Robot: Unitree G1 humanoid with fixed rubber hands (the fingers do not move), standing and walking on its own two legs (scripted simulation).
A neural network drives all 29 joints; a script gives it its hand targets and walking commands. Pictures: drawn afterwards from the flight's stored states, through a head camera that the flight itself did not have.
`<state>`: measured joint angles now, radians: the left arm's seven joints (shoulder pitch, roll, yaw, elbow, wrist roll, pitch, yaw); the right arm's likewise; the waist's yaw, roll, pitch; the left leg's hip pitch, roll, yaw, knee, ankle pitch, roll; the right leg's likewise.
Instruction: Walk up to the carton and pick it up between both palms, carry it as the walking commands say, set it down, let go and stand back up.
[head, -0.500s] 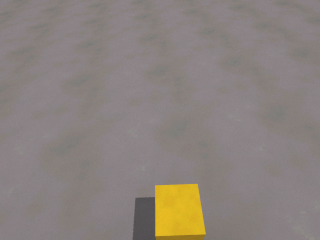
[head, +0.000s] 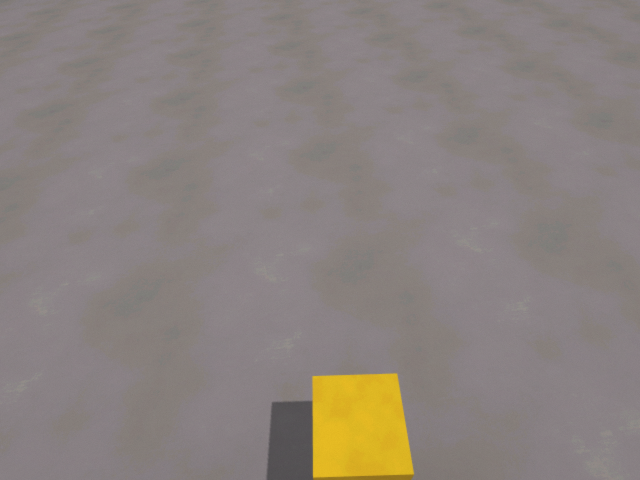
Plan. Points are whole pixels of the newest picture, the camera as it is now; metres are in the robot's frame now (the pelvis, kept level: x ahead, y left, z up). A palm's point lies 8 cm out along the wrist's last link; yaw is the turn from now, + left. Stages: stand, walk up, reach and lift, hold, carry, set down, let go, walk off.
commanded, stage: walk up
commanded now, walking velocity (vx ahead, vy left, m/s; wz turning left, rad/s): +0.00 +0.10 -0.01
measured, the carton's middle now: (356, 437) +0.39 -0.07 -0.64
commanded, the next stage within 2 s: none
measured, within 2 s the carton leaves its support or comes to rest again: neither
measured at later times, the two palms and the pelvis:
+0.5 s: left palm out of the picture -0.02 +0.24 -0.14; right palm out of the picture +0.01 -0.22 -0.14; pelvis -0.03 +0.01 +0.00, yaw +0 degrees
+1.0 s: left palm out of the picture -0.03 +0.26 -0.14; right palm out of the picture +0.00 -0.21 -0.14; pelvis -0.03 +0.02 +0.00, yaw +1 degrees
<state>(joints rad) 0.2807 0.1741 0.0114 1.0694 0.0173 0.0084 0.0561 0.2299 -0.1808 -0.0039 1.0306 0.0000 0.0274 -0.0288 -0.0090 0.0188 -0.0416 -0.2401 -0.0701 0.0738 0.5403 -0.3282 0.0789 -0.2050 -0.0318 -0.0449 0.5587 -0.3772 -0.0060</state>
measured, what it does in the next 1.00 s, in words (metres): stands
